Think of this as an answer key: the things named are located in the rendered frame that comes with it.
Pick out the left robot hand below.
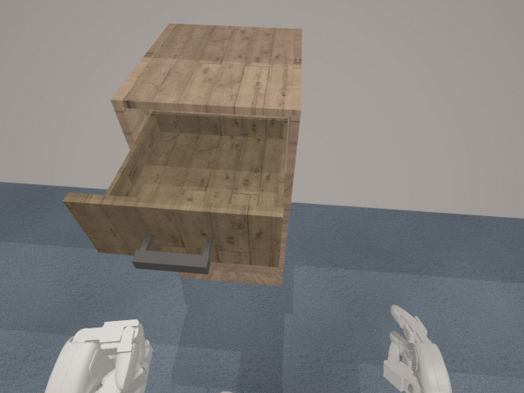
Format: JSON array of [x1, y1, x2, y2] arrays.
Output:
[[44, 319, 153, 393]]

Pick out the handle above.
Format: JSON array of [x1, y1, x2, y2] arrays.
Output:
[[132, 233, 213, 274]]

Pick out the cabinet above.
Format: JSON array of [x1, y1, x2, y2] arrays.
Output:
[[111, 24, 302, 287]]

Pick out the right robot hand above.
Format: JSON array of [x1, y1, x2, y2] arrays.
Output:
[[383, 305, 452, 393]]

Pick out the drawer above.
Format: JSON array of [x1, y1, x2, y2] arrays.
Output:
[[63, 111, 288, 267]]

